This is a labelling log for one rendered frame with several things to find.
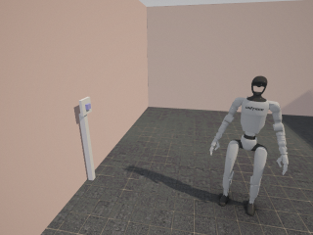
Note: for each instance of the right robot hand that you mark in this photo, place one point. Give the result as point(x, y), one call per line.
point(214, 142)

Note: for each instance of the button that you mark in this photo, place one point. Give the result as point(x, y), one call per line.
point(87, 106)

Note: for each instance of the robot left forearm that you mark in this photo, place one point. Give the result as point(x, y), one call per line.
point(281, 140)

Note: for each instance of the robot right upper arm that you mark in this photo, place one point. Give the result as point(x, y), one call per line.
point(233, 109)

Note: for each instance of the robot left upper arm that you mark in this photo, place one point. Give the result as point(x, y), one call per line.
point(275, 108)

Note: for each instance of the panel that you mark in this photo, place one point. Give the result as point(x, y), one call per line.
point(84, 125)

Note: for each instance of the left robot hand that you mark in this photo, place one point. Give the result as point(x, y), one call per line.
point(285, 160)

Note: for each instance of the humanoid robot torso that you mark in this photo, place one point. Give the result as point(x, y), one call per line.
point(253, 117)

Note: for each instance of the humanoid robot head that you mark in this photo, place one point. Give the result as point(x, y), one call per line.
point(259, 81)

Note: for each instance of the robot right forearm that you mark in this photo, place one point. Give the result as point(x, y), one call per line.
point(222, 129)

